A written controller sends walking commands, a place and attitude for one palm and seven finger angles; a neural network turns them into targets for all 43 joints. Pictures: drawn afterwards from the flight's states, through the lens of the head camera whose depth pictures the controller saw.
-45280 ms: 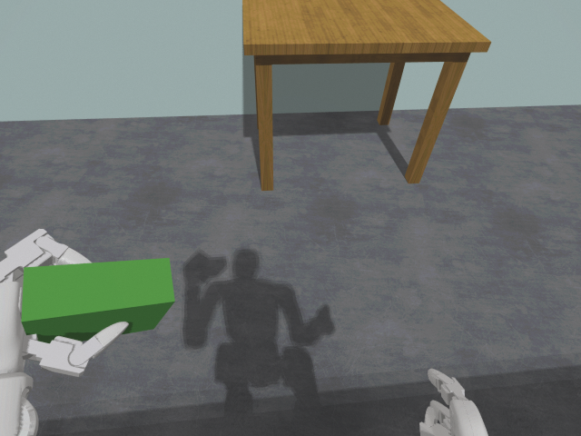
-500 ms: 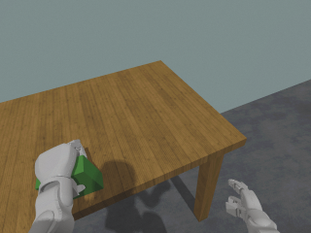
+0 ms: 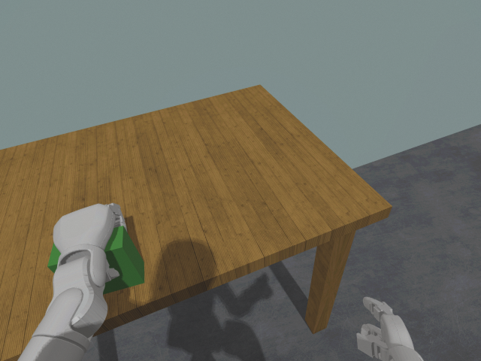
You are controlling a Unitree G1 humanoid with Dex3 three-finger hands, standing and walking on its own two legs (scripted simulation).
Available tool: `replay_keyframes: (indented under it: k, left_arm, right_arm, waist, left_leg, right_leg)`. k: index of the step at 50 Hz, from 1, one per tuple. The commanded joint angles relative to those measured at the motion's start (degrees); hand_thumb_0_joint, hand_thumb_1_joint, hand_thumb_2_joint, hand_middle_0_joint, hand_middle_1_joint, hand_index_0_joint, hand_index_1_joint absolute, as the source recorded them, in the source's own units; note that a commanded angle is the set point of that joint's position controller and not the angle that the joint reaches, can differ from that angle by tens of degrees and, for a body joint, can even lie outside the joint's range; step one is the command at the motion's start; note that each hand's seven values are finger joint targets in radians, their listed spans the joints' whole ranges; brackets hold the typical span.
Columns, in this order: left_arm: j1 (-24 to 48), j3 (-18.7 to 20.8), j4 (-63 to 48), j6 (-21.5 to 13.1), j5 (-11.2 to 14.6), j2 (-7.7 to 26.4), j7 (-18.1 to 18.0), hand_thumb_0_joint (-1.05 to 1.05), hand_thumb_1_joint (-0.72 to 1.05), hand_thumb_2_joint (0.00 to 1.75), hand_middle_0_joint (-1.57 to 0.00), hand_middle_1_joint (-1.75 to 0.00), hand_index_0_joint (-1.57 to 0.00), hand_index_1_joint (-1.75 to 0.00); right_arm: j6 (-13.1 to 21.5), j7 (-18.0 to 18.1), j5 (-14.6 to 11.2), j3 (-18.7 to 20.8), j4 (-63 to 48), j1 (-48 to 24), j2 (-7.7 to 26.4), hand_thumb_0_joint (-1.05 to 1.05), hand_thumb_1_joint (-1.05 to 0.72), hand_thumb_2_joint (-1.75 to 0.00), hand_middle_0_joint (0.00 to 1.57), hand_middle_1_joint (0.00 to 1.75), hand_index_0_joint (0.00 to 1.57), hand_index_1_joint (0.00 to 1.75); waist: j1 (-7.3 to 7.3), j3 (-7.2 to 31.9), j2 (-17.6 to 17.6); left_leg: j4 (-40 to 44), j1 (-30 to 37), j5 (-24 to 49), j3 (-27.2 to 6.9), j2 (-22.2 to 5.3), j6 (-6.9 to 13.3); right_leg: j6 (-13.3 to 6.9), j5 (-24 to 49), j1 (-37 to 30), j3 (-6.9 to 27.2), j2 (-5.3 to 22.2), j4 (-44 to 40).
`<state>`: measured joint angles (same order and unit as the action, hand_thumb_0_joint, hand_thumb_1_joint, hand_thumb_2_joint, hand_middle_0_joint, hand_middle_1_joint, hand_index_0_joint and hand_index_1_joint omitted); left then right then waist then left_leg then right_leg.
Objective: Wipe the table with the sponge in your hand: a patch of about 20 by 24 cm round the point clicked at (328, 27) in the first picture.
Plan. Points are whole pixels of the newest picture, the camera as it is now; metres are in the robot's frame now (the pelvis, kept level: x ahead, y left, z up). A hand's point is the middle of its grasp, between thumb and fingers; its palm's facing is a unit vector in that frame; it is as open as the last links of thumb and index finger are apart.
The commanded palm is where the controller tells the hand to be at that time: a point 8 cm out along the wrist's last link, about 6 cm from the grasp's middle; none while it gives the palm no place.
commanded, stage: wipe forward along the middle lane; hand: left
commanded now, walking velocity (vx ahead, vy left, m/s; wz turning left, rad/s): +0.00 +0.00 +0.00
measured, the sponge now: (106, 270) +0.26 +0.29 +0.02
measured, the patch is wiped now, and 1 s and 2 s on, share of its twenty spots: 0.95 0.95 1.00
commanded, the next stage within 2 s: slide back across to the first lane in 1.26 s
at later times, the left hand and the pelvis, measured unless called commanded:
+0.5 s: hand (106, 219) +0.33 +0.31 +0.07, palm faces -0.08 -0.04 -1.00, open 9.2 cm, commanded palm +0.31 +0.31 +0.11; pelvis +0.00 -0.01 +0.00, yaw +1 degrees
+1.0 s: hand (105, 204) +0.37 +0.33 +0.07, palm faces -0.08 -0.03 -1.00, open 9.2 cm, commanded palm +0.35 +0.33 +0.10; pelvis +0.00 +0.00 -0.01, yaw +1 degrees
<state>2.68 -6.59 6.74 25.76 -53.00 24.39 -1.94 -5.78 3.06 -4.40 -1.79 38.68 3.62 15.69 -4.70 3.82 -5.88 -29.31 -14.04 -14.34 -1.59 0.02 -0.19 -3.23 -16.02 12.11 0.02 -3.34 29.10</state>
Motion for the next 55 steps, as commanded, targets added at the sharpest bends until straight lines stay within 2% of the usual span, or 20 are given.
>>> replay_keyframes:
  k: [1, 5, 9, 12, 16, 22, 25, 26, 28, 31, 33, 36, 39, 41, 42, 44, 46, 49, 51, 55]
  left_arm:
    - [14.76, 4.69, 3.56, -1.62, -2.09, 10.90, -1.51, 0.00, 0.10, 1.30, -1.20, -1.60, -1.20, -1.60]
    - [19.21, 2.51, 9.65, -2.67, -2.72, 9.46, -1.61, 0.00, 0.10, 1.30, -1.20, -1.60, -1.20, -1.60]
    - [22.57, 2.86, 13.32, -4.09, -3.01, 10.54, -1.64, 0.00, 0.10, 1.30, -1.20, -1.60, -1.20, -1.60]
    - [23.44, 5.30, 15.84, -5.33, -3.13, 13.69, -1.85, 0.00, 0.10, 1.30, -1.20, -1.60, -1.20, -1.60]
    - [27.83, 6.22, 18.74, -6.68, -3.25, 15.43, -1.62, 0.00, 0.10, 1.30, -1.20, -1.60, -1.20, -1.60]
    - [30.53, 5.04, 22.73, -8.88, -3.72, 14.70, -1.93, 0.00, 0.10, 1.30, -1.20, -1.60, -1.20, -1.60]
    - [30.64, 6.20, 24.94, -9.75, -3.62, 16.02, -2.23, 0.00, 0.10, 1.30, -1.20, -1.60, -1.20, -1.60]
    - [31.19, 8.66, 24.73, -10.42, -3.47, 18.53, -2.33, 0.00, 0.10, 1.30, -1.20, -1.60, -1.20, -1.60]
    - [31.27, 6.71, 25.85, -10.95, -3.55, 16.37, -2.76, 0.00, 0.10, 1.30, -1.20, -1.60, -1.20, -1.60]
    - [32.97, 7.65, 26.46, -11.48, -3.74, 17.66, -2.97, 0.00, 0.10, 1.30, -1.20, -1.60, -1.20, -1.60]
    - [34.56, 6.78, 28.60, -11.52, -4.22, 17.46, -3.34, 0.00, 0.10, 1.30, -1.20, -1.60, -1.20, -1.60]
    - [36.42, 8.12, 29.33, -12.06, -4.40, 18.90, -3.63, 0.00, 0.10, 1.30, -1.20, -1.60, -1.20, -1.60]
    - [36.94, 6.07, 31.04, -12.44, -4.91, 16.73, -4.12, 0.00, 0.10, 1.30, -1.20, -1.60, -1.20, -1.60]
    - [37.73, 8.45, 31.82, -12.77, -4.67, 19.31, -4.30, 0.00, 0.10, 1.30, -1.20, -1.60, -1.20, -1.60]
    - [39.22, 7.53, 33.13, -12.96, -5.09, 19.01, -4.53, 0.00, 0.10, 1.30, -1.20, -1.60, -1.20, -1.60]
    - [40.73, 6.83, 34.40, -13.15, -5.15, 18.56, -4.69, 0.00, 0.10, 1.30, -1.20, -1.60, -1.20, -1.60]
    - [42.02, 9.01, 35.97, -13.65, -5.47, 20.98, -4.83, 0.00, 0.10, 1.30, -1.20, -1.60, -1.20, -1.60]
    - [43.82, 6.53, 37.52, -13.97, -6.13, 19.13, -5.13, 0.00, 0.10, 1.30, -1.20, -1.60, -1.20, -1.60]
    - [45.09, 8.59, 38.41, -14.38, -6.63, 21.68, -5.10, 0.00, 0.10, 1.30, -1.20, -1.60, -1.20, -1.60]
    - [47.52, 7.64, 41.71, -14.51, -7.03, 21.87, -5.36, 0.00, 0.10, 1.30, -1.20, -1.60, -1.20, -1.60]
  right_arm:
    - [3.07, 0.89, 0.05, 2.11, -8.88, -10.79, 6.85, 0.00, -0.90, -0.90, 0.20, 0.30, 0.20, 0.30]
    - [3.08, 1.29, -0.06, 2.31, -8.11, -9.01, 6.98, 0.00, -0.90, -0.90, 0.20, 0.30, 0.20, 0.30]
    - [2.91, 1.42, -0.08, 2.54, -7.94, -7.25, 7.31, 0.00, -0.90, -0.90, 0.20, 0.30, 0.20, 0.30]
    - [2.56, 1.45, -0.07, 2.81, -7.72, -6.01, 7.52, 0.00, -0.90, -0.90, 0.20, 0.30, 0.20, 0.30]
    - [2.22, 1.48, -0.11, 2.81, -7.55, -5.00, 7.84, 0.00, -0.90, -0.90, 0.20, 0.30, 0.20, 0.30]
    - [1.90, 1.30, -0.18, 3.20, -7.29, -2.59, 7.93, 0.00, -0.90, -0.90, 0.20, 0.30, 0.20, 0.30]
    - [1.71, 1.17, -0.22, 3.43, -7.15, -1.45, 8.23, 0.00, -0.90, -0.90, 0.20, 0.30, 0.20, 0.30]
    - [1.67, 1.18, -0.23, 3.49, -7.04, -1.40, 8.36, 0.00, -0.90, -0.90, 0.20, 0.30, 0.20, 0.30]
    - [1.46, 1.10, -0.21, 3.66, -7.10, -0.56, 8.27, 0.00, -0.90, -0.90, 0.20, 0.30, 0.20, 0.30]
    - [1.27, 0.88, -0.38, 3.66, -7.03, -0.55, 8.33, 0.00, -0.90, -0.90, 0.20, 0.30, 0.20, 0.30]
    - [1.00, 0.83, -0.33, 3.77, -6.58, 0.42, 8.52, 0.00, -0.90, -0.90, 0.20, 0.30, 0.20, 0.30]
    - [0.82, 0.77, -0.42, 3.71, -6.54, 0.38, 8.48, 0.00, -0.90, -0.90, 0.20, 0.30, 0.20, 0.30]
    - [0.63, 0.63, -0.31, 4.01, -6.41, 1.70, 8.48, 0.00, -0.90, -0.90, 0.20, 0.30, 0.20, 0.30]
    - [0.41, 0.67, -0.35, 3.88, -6.36, 1.43, 8.48, 0.00, -0.90, -0.90, 0.20, 0.30, 0.20, 0.30]
    - [0.21, 0.72, -0.31, 4.00, -5.90, 2.32, 8.63, 0.00, -0.90, -0.90, 0.20, 0.30, 0.20, 0.30]
    - [0.13, 0.65, -0.40, 3.89, -5.87, 2.63, 8.58, 0.00, -0.90, -0.90, 0.20, 0.30, 0.20, 0.30]
    - [0.10, 0.61, -0.38, 3.82, -5.63, 2.71, 8.68, 0.00, -0.90, -0.90, 0.20, 0.30, 0.20, 0.30]
    - [-0.14, 0.42, -0.30, 3.94, -5.52, 3.82, 8.60, 0.00, -0.90, -0.90, 0.20, 0.30, 0.20, 0.30]
    - [-0.35, 0.43, -0.29, 3.88, -5.31, 3.89, 8.67, 0.00, -0.90, -0.90, 0.20, 0.30, 0.20, 0.30]
    - [-0.77, 0.32, -0.31, 3.91, -5.09, 5.18, 8.93, 0.00, -0.90, -0.90, 0.20, 0.30, 0.20, 0.30]
  waist:
    - [1.00, 1.63, 9.31]
    - [1.75, 1.32, 9.85]
    - [2.02, 4.56, 10.59]
    - [1.81, 6.61, 10.38]
    - [2.31, 5.81, 10.05]
    - [3.20, 6.47, 8.31]
    - [3.40, 7.48, 10.89]
    - [2.82, 9.00, 10.91]
    - [3.45, 8.18, 10.31]
    - [3.34, 8.98, 8.81]
    - [4.21, 7.78, 9.41]
    - [3.91, 8.68, 8.75]
    - [4.61, 10.19, 9.51]
    - [3.97, 10.96, 9.43]
    - [5.06, 10.33, 9.92]
    - [5.35, 9.66, 10.10]
    - [4.84, 10.05, 10.05]
    - [5.59, 10.47, 8.21]
    - [5.07, 11.90, 7.73]
    - [6.02, 10.57, 8.13]
  left_leg:
    - [3.44, -0.76, 1.10, -0.53, 2.52, 2.91]
    - [2.66, -2.13, -0.34, -0.01, 2.76, 3.01]
    - [1.71, -3.00, 0.58, 0.06, 2.98, 3.12]
    - [0.91, -4.11, 1.43, 0.14, 3.18, 3.26]
    - [1.05, -5.39, 0.72, -0.25, 3.04, 3.26]
    - [-0.05, -6.22, 1.76, 0.12, 3.01, 3.55]
    - [-0.70, -7.43, 2.20, 0.32, 3.01, 3.65]
    - [-0.53, -7.63, 2.89, -0.14, 2.97, 3.58]
    - [-0.82, -7.92, 2.55, 0.34, 3.01, 3.67]
    - [-0.83, -8.01, 3.81, 0.03, 2.93, 3.66]
    - [-1.21, -8.54, 2.67, 0.49, 2.86, 3.79]
    - [-0.83, -8.86, 2.87, -0.08, 2.77, 3.65]
    - [-1.67, -8.35, 3.53, 0.48, 2.72, 3.86]
    - [-1.35, -8.99, 3.59, 0.14, 2.65, 3.79]
    - [-1.72, -9.16, 3.16, 0.44, 2.68, 3.89]
    - [-1.70, -9.70, 2.41, 0.41, 2.59, 3.82]
    - [-1.42, -10.18, 3.19, -0.16, 2.52, 3.82]
    - [-2.06, -9.63, 3.26, 0.45, 2.51, 3.89]
    - [-1.81, -9.96, 3.89, -0.08, 2.42, 3.82]
    - [-1.92, -10.92, 2.30, 0.09, 2.40, 3.85]
  right_leg:
    - [-0.36, 1.32, 3.14, 4.27, 0.17, -8.01]
    - [-0.01, -0.05, 4.68, 3.45, 0.54, -8.18]
    - [0.05, 2.35, 3.33, 3.59, 0.68, -7.33]
    - [0.19, 4.70, 1.62, 4.36, 0.92, -6.68]
    - [0.09, 4.14, 2.86, 4.56, 0.84, -6.95]
    - [0.18, 6.16, 3.51, 3.81, 1.10, -6.32]
    - [0.51, 8.75, 2.59, 4.10, 1.36, -6.10]
    - [0.17, 9.68, 1.54, 4.81, 1.18, -5.68]
    - [0.48, 9.58, 2.42, 3.91, 1.34, -5.61]
    - [0.07, 11.45, 2.36, 4.33, 1.21, -5.32]
    - [0.56, 9.83, 3.64, 3.68, 1.37, -5.59]
    - [0.15, 9.49, 3.81, 3.73, 1.20, -5.40]
    - [0.49, 10.76, 3.91, 2.91, 1.30, -5.04]
    - [0.30, 10.79, 3.27, 3.50, 1.27, -5.09]
    - [0.61, 10.44, 3.84, 3.06, 1.34, -4.90]
    - [0.73, 9.57, 4.73, 2.64, 1.38, -5.04]
    - [0.33, 10.06, 4.69, 2.84, 1.13, -4.74]
    - [0.51, 10.29, 5.45, 2.20, 1.35, -4.62]
    - [0.10, 10.32, 4.98, 2.55, 1.18, -4.44]
    - [0.46, 7.93, 6.35, 1.75, 1.21, -4.71]
